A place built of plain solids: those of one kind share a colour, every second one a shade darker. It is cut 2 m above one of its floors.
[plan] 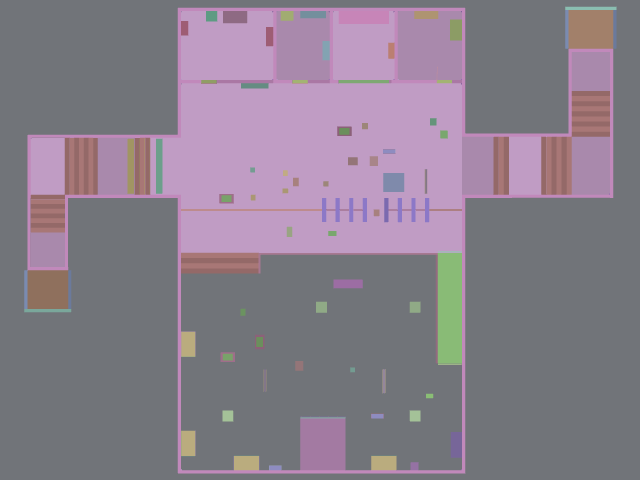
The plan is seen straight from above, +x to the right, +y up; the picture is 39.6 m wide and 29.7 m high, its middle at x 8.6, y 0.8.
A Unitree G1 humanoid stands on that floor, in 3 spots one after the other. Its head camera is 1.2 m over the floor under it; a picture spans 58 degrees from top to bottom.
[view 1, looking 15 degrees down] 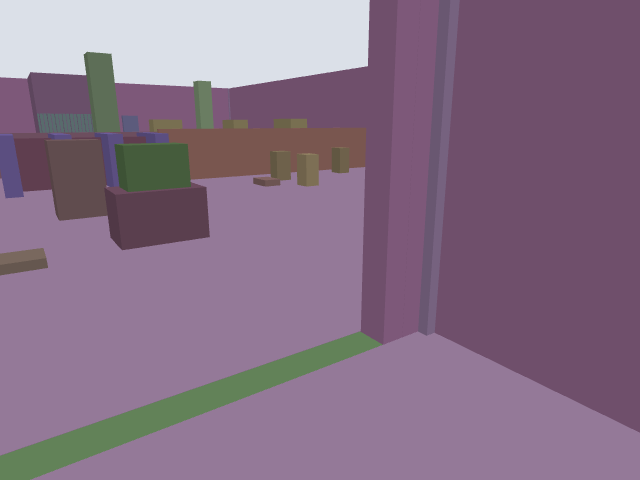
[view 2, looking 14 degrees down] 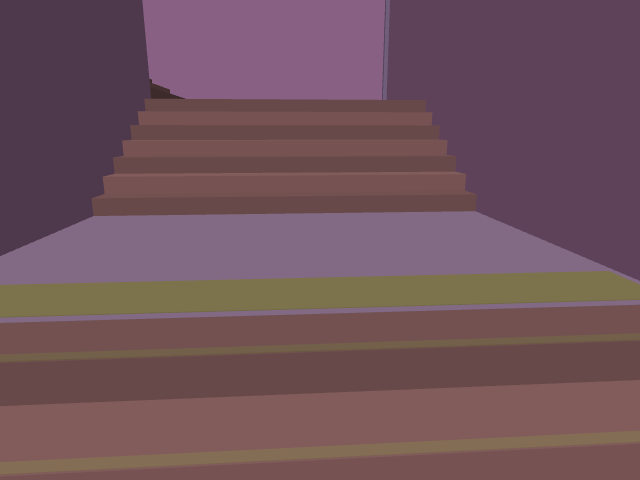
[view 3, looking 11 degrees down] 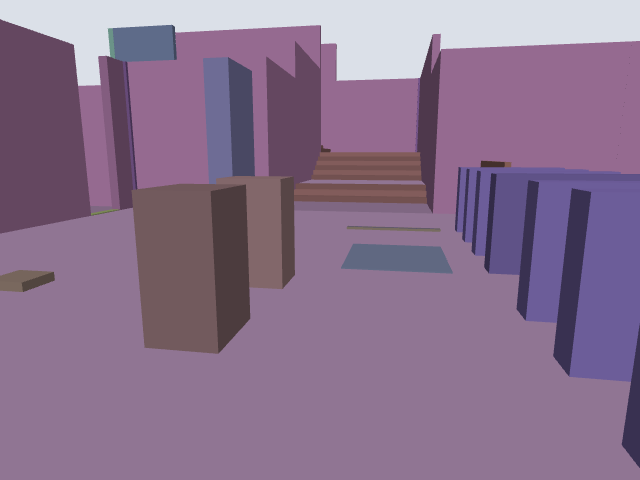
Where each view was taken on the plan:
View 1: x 11.31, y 12.30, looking -125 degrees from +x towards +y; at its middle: raised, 4.64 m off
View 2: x -1.20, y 5.36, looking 176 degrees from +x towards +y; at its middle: raised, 3.02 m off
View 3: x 7.99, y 4.38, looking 10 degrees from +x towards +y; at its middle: raised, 6.29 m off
